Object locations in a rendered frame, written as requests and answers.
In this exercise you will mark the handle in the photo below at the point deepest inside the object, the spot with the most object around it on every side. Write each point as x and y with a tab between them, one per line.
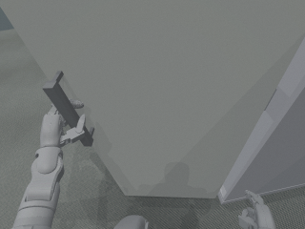
59	99

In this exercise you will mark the robot left forearm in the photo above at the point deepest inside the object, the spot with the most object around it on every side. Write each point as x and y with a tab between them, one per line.
38	205

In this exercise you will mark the fridge door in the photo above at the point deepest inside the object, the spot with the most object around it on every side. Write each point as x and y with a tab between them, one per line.
172	88

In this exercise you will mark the robot right hand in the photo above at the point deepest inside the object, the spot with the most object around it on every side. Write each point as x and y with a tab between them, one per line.
259	217

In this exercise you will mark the robot left hand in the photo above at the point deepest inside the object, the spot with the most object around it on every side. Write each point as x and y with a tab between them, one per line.
52	127

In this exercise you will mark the robot left thigh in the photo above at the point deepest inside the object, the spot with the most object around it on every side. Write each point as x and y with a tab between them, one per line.
133	222

